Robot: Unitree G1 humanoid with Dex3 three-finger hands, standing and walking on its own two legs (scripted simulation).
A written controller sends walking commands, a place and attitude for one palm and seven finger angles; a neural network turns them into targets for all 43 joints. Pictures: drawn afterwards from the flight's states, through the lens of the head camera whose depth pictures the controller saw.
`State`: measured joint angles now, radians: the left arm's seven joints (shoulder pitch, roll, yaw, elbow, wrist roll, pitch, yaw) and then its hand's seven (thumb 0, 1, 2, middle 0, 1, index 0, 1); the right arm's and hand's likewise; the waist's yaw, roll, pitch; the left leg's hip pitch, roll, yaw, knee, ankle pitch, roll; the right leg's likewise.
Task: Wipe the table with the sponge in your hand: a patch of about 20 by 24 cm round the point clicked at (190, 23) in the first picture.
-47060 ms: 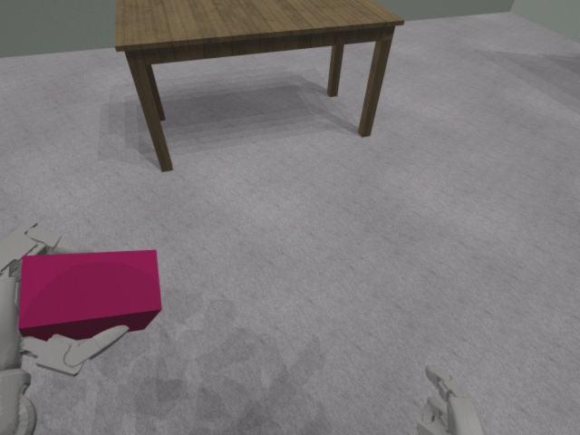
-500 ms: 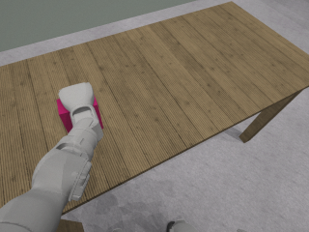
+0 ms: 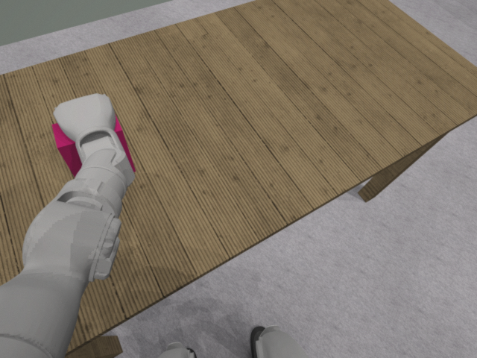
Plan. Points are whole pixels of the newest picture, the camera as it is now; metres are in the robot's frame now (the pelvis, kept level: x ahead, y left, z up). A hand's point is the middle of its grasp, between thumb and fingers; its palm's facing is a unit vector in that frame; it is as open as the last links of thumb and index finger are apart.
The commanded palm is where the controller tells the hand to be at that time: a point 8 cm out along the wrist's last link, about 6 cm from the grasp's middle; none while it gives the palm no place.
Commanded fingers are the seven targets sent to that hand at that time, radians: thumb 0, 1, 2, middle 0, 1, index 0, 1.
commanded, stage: wipe forward along the third lane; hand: left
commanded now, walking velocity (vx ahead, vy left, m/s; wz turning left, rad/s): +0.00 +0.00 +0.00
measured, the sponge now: (100, 156) +0.49 +0.22 -0.03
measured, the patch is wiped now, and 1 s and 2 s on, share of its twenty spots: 1.00 1.00 1.00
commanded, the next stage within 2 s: wipe back along the third lane in 0.04 s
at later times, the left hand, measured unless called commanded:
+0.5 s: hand (95, 142) +0.50 +0.21 +0.01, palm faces -0.09 +0.01 -1.00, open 10.3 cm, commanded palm +0.46 +0.18 +0.04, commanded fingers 0.00 0.10 1.30 -1.20 -1.60 -1.20 -1.60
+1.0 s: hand (110, 166) +0.44 +0.18 +0.01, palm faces -0.08 +0.01 -1.00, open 10.3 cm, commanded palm +0.41 +0.15 +0.04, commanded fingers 0.00 0.10 1.30 -1.20 -1.60 -1.20 -1.60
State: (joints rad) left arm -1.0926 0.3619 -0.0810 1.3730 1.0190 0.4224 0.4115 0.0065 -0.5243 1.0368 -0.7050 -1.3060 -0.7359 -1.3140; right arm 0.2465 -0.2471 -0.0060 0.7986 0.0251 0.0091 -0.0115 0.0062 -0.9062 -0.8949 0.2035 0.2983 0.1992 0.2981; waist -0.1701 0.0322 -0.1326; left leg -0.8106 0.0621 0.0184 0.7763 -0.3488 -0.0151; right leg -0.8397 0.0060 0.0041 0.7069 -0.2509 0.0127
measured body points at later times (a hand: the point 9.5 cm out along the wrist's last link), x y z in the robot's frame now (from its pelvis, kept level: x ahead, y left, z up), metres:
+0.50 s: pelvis +0.02 +0.01 +0.00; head +0.12 +0.02 +0.44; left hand +0.50 +0.21 +0.07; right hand +0.05 -0.24 -0.13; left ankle +0.00 +0.13 -0.70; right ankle +0.04 -0.13 -0.70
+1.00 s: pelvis +0.02 +0.00 +0.02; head +0.09 +0.00 +0.46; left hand +0.44 +0.18 +0.07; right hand +0.16 -0.24 -0.12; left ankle +0.00 +0.13 -0.70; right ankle +0.04 -0.13 -0.70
